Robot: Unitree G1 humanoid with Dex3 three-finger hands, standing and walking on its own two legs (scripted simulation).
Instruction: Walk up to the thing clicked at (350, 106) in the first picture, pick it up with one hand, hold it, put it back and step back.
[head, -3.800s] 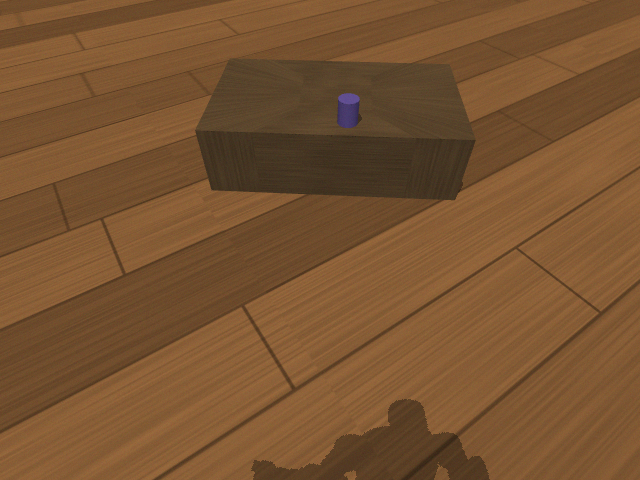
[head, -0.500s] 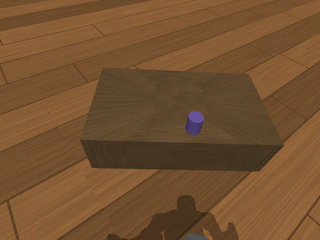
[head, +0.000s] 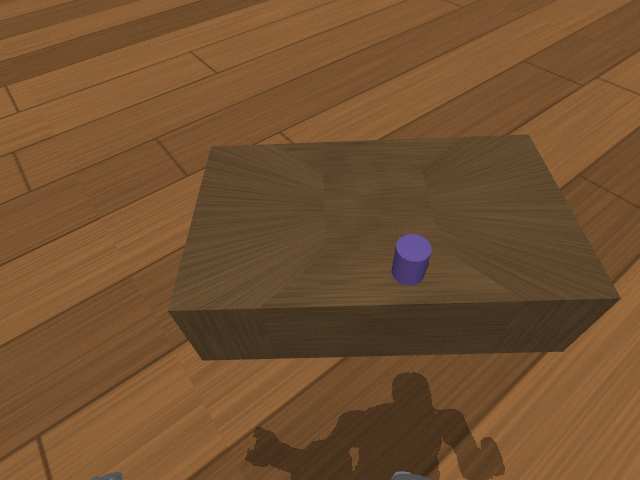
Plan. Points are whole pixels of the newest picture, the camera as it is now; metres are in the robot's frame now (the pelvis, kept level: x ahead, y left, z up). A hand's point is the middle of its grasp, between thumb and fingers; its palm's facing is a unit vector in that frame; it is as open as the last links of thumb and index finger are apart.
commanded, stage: walk up
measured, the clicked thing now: (410, 260) +0.68 -0.21 -0.37
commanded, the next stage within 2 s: stand in 1.30 s
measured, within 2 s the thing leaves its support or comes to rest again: neither
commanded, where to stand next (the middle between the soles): +0.07 +0.00 m, yaw +0 degrees
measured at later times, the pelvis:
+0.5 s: pelvis +0.03 +0.02 +0.03, yaw +1 degrees
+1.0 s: pelvis +0.03 +0.01 +0.03, yaw +1 degrees
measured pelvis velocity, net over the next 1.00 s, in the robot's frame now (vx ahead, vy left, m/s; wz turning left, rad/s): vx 0.03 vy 0.01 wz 0.01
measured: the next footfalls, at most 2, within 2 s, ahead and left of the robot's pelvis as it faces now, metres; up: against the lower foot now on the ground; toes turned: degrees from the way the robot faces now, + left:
none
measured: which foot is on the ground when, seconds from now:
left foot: down 0.00-1.00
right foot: down 0.00-1.00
